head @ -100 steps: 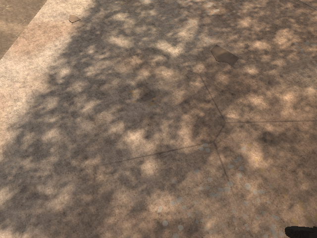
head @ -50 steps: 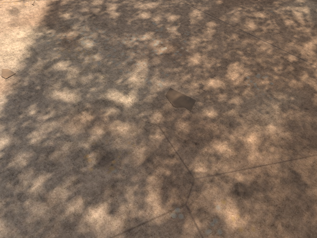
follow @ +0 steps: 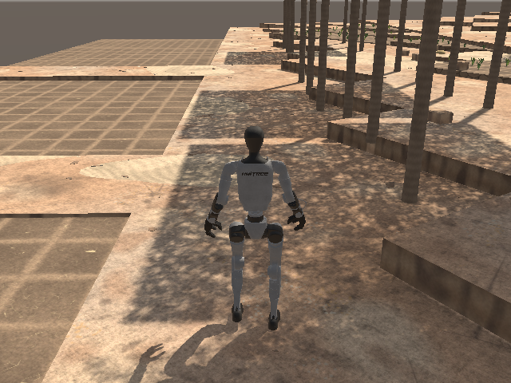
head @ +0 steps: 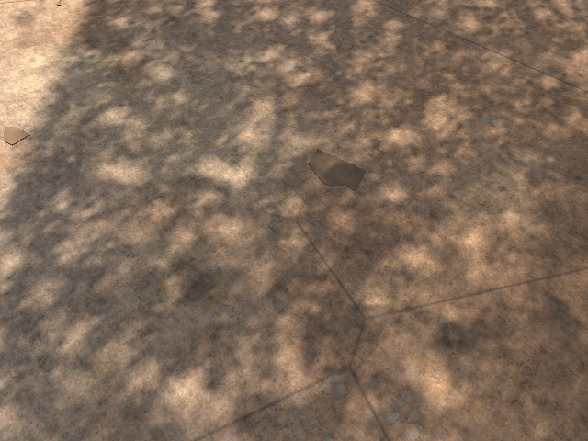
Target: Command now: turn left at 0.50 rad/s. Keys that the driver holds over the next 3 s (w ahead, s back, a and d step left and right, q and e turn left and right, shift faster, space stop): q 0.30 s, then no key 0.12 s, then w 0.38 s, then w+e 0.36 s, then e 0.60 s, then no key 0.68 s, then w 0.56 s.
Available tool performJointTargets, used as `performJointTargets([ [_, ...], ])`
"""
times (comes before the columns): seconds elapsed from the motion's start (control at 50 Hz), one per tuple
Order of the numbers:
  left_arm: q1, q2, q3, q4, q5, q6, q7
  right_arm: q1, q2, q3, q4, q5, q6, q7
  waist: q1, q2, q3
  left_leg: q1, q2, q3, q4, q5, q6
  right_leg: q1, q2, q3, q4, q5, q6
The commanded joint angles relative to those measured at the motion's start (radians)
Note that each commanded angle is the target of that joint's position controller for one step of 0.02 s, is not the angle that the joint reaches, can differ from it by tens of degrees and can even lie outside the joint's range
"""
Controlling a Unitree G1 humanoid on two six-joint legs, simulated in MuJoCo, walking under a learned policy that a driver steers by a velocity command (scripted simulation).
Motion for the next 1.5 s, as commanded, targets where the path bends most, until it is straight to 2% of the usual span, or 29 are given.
performJointTargets([
  [0.02,-0.075,0.174,0.046,-0.079,-0.007,-0.006,0.004,-0.041,-0.046,-0.005,-0.100,0.006,-0.007,0.021,0.001,-0.148,-0.098,0.029,0.029,0.036,-0.126,0.042,-0.003,0.096,-0.245,0.143,-0.147,0.468,-0.187],
  [0.1,-0.042,0.176,0.048,-0.055,-0.042,0.001,-0.008,0.046,-0.081,-0.030,-0.092,0.005,0.003,0.031,-0.036,-0.136,-0.146,0.248,-0.048,0.110,-0.467,0.257,0.057,0.081,-0.244,0.066,0.006,0.368,-0.105],
  [0.12,0.018,0.135,0.038,-0.031,-0.032,-0.003,-0.016,0.091,-0.134,-0.051,-0.086,0.000,0.003,0.018,-0.041,-0.022,-0.153,0.389,-0.027,0.024,-0.560,0.432,0.099,-0.028,-0.191,-0.003,0.159,0.231,-0.033],
  [0.14,0.002,0.065,0.012,-0.075,0.030,-0.004,-0.020,0.127,-0.272,-0.080,-0.113,-0.007,-0.004,-0.003,-0.028,0.297,-0.147,0.568,0.257,-0.390,-0.577,0.888,0.226,-0.361,-0.059,-0.056,0.507,-0.330,0.076],
  [0.16,-0.092,0.098,0.017,-0.114,0.019,-0.009,-0.013,0.128,-0.274,-0.068,-0.135,-0.048,-0.032,0.012,-0.088,0.246,-0.230,0.489,0.392,-0.576,-0.613,0.904,0.427,-0.451,0.029,0.145,0.696,-0.446,0.099],
  [0.18,-0.133,0.134,0.028,-0.115,-0.009,-0.005,-0.006,0.109,-0.236,-0.058,-0.129,-0.051,-0.054,0.022,-0.094,0.135,-0.197,0.461,0.341,-0.497,-0.637,0.791,0.414,-0.467,0.010,0.200,0.755,-0.379,0.091],
  [0.22,-0.112,0.136,0.034,-0.087,-0.002,0.001,0.012,0.023,-0.176,-0.041,-0.120,-0.016,-0.063,0.008,-0.038,0.072,-0.130,0.402,0.232,-0.373,-0.633,0.626,0.301,-0.467,-0.019,0.223,0.693,-0.204,0.078],
  [0.42,-0.111,0.079,0.010,-0.061,-0.011,-0.001,-0.004,0.004,-0.143,-0.021,-0.110,-0.023,-0.042,-0.025,-0.042,0.133,-0.143,0.325,0.148,-0.322,-0.644,0.469,0.277,-0.252,0.015,0.210,0.346,-0.049,0.113],
  [0.52,-0.114,0.094,0.007,-0.072,-0.028,-0.034,-0.033,0.053,-0.144,-0.011,-0.074,-0.017,-0.042,-0.010,-0.071,0.165,-0.078,0.253,0.149,-0.436,-0.724,-0.082,0.288,-0.159,0.034,0.157,0.170,-0.127,0.060],
  [0.58,-0.036,0.067,0.001,-0.034,-0.032,-0.072,-0.049,0.036,-0.133,-0.001,-0.063,-0.007,-0.046,-0.009,-0.014,0.110,-0.050,0.174,0.108,-0.431,-0.687,-0.148,0.252,0.024,0.050,0.123,-0.080,0.002,-0.008],
  [0.62,0.121,0.115,0.011,0.005,-0.014,-0.089,-0.040,-0.009,-0.045,0.027,-0.082,-0.016,-0.063,-0.006,0.044,-0.013,-0.084,-0.018,0.005,-0.304,-0.434,-0.093,0.160,0.263,-0.129,0.323,-0.169,-0.058,-0.082],
  [0.64,0.183,0.223,0.036,0.028,-0.004,-0.093,-0.044,-0.020,-0.026,0.029,-0.125,-0.011,-0.082,-0.006,0.029,-0.216,-0.059,-0.218,-0.130,-0.079,-0.203,-0.058,0.095,0.311,-0.290,0.647,-0.280,-0.273,-0.209],
  [0.66,0.179,0.206,0.038,0.027,0.001,-0.099,-0.047,-0.071,-0.110,0.005,-0.135,0.003,-0.098,-0.010,0.057,-0.197,0.031,-0.333,-0.075,-0.094,-0.047,-0.105,0.074,0.256,-0.377,0.791,-0.344,-0.372,-0.288],
  [0.68,0.148,0.156,0.022,0.020,-0.008,-0.103,-0.039,-0.050,-0.130,-0.007,-0.120,0.013,-0.109,-0.004,0.035,-0.157,0.064,-0.375,-0.037,-0.123,0.026,-0.025,0.073,0.260,-0.343,0.733,-0.345,-0.392,-0.270],
  [0.84,0.180,0.122,0.001,0.033,-0.024,-0.084,-0.026,-0.163,0.009,0.031,-0.120,-0.007,-0.144,0.040,0.068,-0.129,0.034,-0.185,0.004,0.024,-0.245,0.361,0.015,0.173,-0.144,0.310,-0.372,0.160,-0.171],
  [0.9,0.223,0.167,0.011,0.047,-0.033,-0.076,-0.027,-0.203,-0.012,0.026,-0.129,0.002,-0.154,0.053,0.075,-0.138,0.043,-0.054,-0.030,0.032,-0.384,0.398,0.011,0.126,-0.162,0.319,-0.353,0.197,-0.170],
  [0.96,0.211,0.192,0.020,0.049,-0.043,-0.071,-0.025,-0.154,-0.065,0.005,-0.123,0.012,-0.162,0.055,0.017,-0.157,0.029,0.063,-0.033,-0.001,-0.461,0.391,0.044,0.149,-0.209,0.371,-0.304,0.259,-0.143],
  [1.0,0.198,0.174,0.015,0.047,-0.036,-0.069,-0.026,0.029,-0.123,-0.029,-0.073,0.009,-0.159,0.037,-0.091,-0.131,-0.083,0.347,-0.051,0.017,-0.515,0.382,0.092,0.104,-0.147,0.308,-0.081,0.496,-0.095],
  [1.02,0.185,0.122,-0.004,0.024,-0.018,-0.072,-0.028,0.198,-0.171,-0.047,-0.048,-0.004,-0.155,0.022,-0.174,-0.083,-0.223,0.621,0.070,-0.087,-0.480,0.350,0.140,-0.047,-0.094,0.273,0.176,0.376,-0.056],
  [1.04,0.297,-0.010,-0.042,-0.015,-0.022,-0.083,-0.025,0.301,-0.278,-0.067,-0.028,-0.034,-0.146,0.018,-0.137,0.235,-0.417,0.938,0.363,-0.537,-0.560,0.122,0.279,-0.369,0.054,0.195,0.571,-0.119,0.014],
  [1.06,0.291,0.065,-0.024,0.000,-0.055,-0.092,-0.023,0.295,-0.193,-0.045,-0.023,-0.035,-0.146,0.024,-0.144,0.271,-0.414,0.855,0.388,-0.745,-0.714,-0.043,0.305,-0.458,0.046,0.298,0.736,-0.263,0.016],
  [1.08,0.206,0.134,-0.001,-0.016,-0.074,-0.090,-0.024,0.222,-0.134,-0.025,-0.018,-0.024,-0.146,0.022,-0.129,0.202,-0.243,0.730,0.362,-0.587,-0.726,-0.060,0.268,-0.526,-0.006,0.286,0.792,-0.192,0.007],
  [1.12,0.123,0.117,0.000,-0.027,-0.048,-0.081,-0.025,0.117,-0.066,-0.005,-0.008,-0.023,-0.146,0.021,-0.080,0.107,-0.097,0.508,0.275,-0.345,-0.755,0.157,0.234,-0.487,-0.072,0.252,0.734,-0.057,0.002],
  [1.2,0.123,0.057,-0.001,-0.032,-0.041,-0.038,-0.032,0.029,-0.048,-0.009,0.017,-0.033,-0.175,0.017,-0.007,0.090,-0.012,0.331,0.234,-0.101,-0.830,0.535,0.238,-0.395,-0.093,0.241,0.655,0.024,0.025],
  [1.32,-0.019,0.026,-0.017,-0.101,-0.016,-0.038,-0.066,0.001,-0.121,-0.029,0.052,-0.020,-0.151,-0.013,-0.029,0.061,-0.013,0.321,0.197,0.134,-0.783,0.814,0.218,-0.293,-0.056,0.148,0.253,0.300,0.043],
  [1.44,0.005,0.126,0.032,-0.152,-0.011,-0.018,-0.093,0.003,-0.177,-0.053,0.066,0.034,-0.113,-0.019,0.021,0.061,-0.091,0.445,0.227,0.168,-0.490,0.960,0.159,-0.143,0.029,0.081,0.079,0.184,-0.053],
  [1.46,0.109,0.168,0.057,-0.126,-0.010,-0.019,-0.083,0.011,-0.152,-0.045,0.064,0.033,-0.106,-0.018,0.071,0.019,-0.149,0.412,0.174,0.194,-0.308,0.923,0.123,0.005,0.077,0.065,0.000,0.263,-0.087],
  [1.48,0.169,0.252,0.080,-0.134,-0.014,-0.016,-0.058,0.076,-0.109,-0.028,0.052,-0.005,-0.107,-0.013,0.078,-0.151,-0.215,0.220,0.096,0.210,-0.023,0.558,0.051,0.224,-0.047,0.254,-0.021,0.690,-0.153],
  [1.5,0.095,0.336,0.076,-0.180,0.008,-0.020,-0.046,0.190,-0.025,0.005,0.028,-0.055,-0.107,-0.003,-0.043,-0.336,-0.331,-0.111,-0.086,0.109,0.344,-0.260,-0.023,0.461,-0.315,0.712,0.000,0.943,-0.383],
])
